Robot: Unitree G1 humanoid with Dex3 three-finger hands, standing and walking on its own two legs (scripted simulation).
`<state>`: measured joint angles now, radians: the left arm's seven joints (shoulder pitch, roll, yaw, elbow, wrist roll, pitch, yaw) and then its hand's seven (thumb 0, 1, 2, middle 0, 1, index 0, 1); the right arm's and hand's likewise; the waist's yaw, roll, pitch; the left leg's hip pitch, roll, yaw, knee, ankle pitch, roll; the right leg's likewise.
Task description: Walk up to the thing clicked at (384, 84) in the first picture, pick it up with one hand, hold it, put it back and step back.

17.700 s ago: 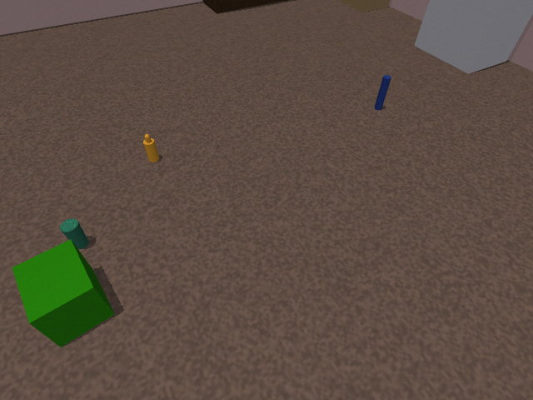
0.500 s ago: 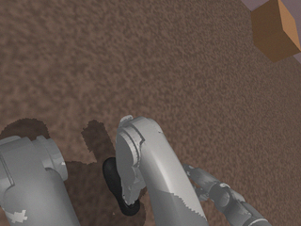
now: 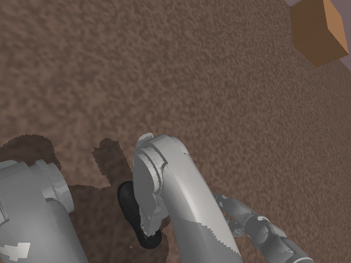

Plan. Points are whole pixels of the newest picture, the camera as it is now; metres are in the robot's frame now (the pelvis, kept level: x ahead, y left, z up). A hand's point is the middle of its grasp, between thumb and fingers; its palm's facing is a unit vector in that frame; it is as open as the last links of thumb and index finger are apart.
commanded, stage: settle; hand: left
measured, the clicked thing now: out of the picture +0.46 +0.33 -0.18
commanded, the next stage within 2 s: lift in 1.70 s
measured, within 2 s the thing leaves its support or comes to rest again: leaves its support in 0.06 s
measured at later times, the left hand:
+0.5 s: hand out of the picture +0.44 +0.34 -0.06, palm faces +0.35 -0.94 -0.03, open 6.8 cm
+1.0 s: hand out of the picture +0.43 +0.34 +0.03, palm faces +0.33 -0.94 -0.04, open 6.8 cm
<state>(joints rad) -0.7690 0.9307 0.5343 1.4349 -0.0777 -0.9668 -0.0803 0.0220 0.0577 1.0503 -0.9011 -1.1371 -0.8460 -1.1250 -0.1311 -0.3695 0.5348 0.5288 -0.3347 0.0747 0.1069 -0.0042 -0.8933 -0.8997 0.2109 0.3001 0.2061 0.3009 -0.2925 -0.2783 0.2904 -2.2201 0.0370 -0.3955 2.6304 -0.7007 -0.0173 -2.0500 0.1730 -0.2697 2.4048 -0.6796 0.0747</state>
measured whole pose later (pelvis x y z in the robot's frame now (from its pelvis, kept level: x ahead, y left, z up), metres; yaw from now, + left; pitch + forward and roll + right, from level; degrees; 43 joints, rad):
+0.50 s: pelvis +0.01 -0.01 +0.02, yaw +3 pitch +21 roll -15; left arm -0.69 0.74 0.43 1.03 -0.11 -0.69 -0.15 0.02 0.03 1.10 -0.94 -1.10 -0.89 -1.08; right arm 0.00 -0.32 0.31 0.58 -0.20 0.08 0.10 0.00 -0.89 -0.90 0.21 0.30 0.21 0.30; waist -0.20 -0.15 0.10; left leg -2.26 0.03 -0.31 2.54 -0.68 -0.02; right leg -2.10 0.12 -0.21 2.38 -0.70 0.05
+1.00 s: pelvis +0.02 -0.02 +0.06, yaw +8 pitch +29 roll -10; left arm -0.69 0.60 0.44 0.90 -0.14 -0.53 -0.23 0.02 0.02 1.11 -0.95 -1.09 -0.90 -1.07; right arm 0.08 -0.29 0.16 0.63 -0.09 0.08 0.06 0.00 -0.87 -0.89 0.21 0.30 0.20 0.30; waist -0.15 -0.05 -0.03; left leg -2.22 0.04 -0.20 2.37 -0.67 -0.03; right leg -2.10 0.09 -0.14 2.29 -0.72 0.02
